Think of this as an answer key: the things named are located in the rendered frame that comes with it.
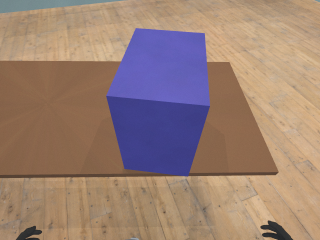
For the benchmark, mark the table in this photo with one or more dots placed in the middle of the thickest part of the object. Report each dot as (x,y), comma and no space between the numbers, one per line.
(55,122)

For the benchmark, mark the robot right hand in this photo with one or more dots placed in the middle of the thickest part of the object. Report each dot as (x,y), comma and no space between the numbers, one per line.
(280,234)

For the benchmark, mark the carton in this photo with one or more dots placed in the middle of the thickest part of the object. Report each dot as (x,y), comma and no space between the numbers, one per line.
(159,100)

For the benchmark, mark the robot left hand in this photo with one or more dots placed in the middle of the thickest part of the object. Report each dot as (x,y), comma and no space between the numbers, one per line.
(29,232)

